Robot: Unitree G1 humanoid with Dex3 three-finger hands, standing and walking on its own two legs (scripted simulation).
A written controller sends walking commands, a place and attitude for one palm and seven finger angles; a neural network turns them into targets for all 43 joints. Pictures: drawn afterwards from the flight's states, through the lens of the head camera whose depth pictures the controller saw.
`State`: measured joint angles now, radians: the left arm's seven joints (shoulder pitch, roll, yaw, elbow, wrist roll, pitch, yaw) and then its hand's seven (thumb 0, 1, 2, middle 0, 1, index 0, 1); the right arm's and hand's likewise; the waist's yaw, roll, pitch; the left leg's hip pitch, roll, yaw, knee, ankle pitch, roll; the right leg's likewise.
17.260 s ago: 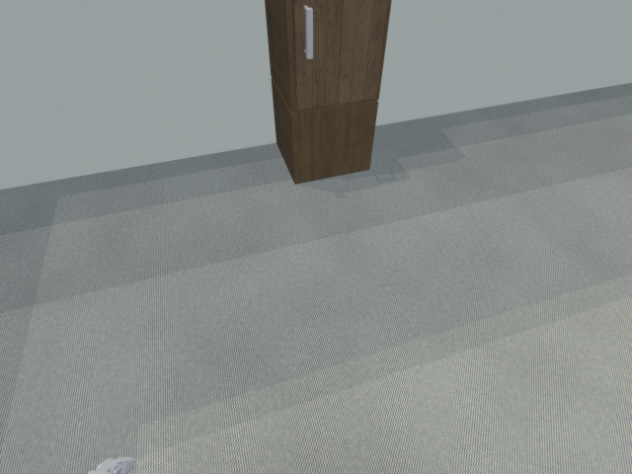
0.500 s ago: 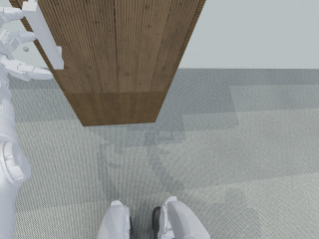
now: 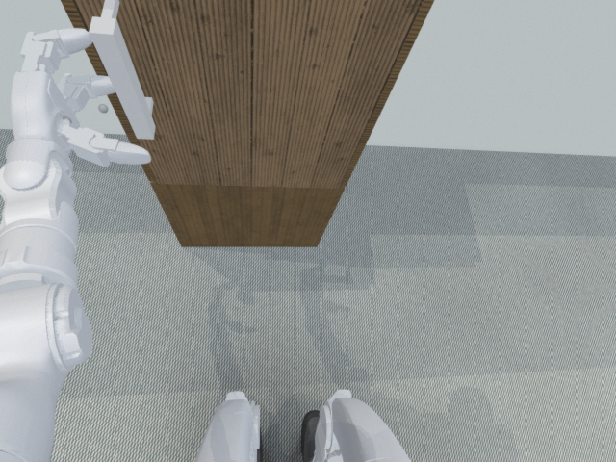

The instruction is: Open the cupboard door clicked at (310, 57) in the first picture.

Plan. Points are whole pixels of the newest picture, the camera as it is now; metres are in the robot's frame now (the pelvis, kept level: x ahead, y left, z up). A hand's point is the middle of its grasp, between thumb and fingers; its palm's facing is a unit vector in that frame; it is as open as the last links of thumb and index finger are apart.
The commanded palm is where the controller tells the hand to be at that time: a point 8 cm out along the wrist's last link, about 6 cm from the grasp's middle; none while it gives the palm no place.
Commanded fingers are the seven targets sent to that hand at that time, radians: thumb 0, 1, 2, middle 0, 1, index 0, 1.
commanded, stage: slide the fingers in behind the handle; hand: left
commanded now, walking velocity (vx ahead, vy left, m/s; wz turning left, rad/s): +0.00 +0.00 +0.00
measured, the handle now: (130, 75) +0.57 +0.21 +0.06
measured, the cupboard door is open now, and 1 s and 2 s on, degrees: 0 0 0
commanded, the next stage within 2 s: move the hooked fingers beside the handle in 0.56 s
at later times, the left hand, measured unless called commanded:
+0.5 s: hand (111, 113) +0.51 +0.22 +0.05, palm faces +0.13 -0.99 +0.00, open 15.6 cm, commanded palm +0.51 +0.19 +0.05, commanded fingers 0.00 -0.50 0.30 -0.30 -1.20 -0.30 -1.20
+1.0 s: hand (108, 111) +0.52 +0.22 +0.06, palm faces +0.12 -0.99 -0.02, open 15.4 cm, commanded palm +0.52 +0.20 +0.05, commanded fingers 0.00 -0.50 0.30 -0.30 -1.20 -0.30 -1.20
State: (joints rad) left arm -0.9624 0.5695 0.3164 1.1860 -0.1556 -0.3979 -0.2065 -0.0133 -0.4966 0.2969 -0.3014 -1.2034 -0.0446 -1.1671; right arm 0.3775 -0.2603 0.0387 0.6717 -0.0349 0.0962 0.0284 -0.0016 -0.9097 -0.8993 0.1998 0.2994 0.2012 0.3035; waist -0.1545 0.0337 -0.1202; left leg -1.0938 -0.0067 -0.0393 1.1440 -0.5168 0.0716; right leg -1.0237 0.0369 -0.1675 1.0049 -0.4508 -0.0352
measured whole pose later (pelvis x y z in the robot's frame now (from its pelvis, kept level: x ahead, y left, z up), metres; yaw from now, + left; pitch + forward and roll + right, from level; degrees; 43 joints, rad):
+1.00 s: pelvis -0.01 -0.01 -0.01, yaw +5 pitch +28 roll -7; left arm -1.11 0.56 0.21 1.28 -0.13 -0.39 -0.15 -0.01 -0.50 0.30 -0.30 -1.20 0.00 -1.12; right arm 0.35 -0.26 0.04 0.69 -0.05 0.06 0.05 0.00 -0.91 -0.90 0.20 0.30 0.20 0.30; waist -0.18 0.03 -0.12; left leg -1.17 -0.05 -0.12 1.21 -0.51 0.05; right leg -1.09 0.06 -0.14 1.08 -0.47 -0.03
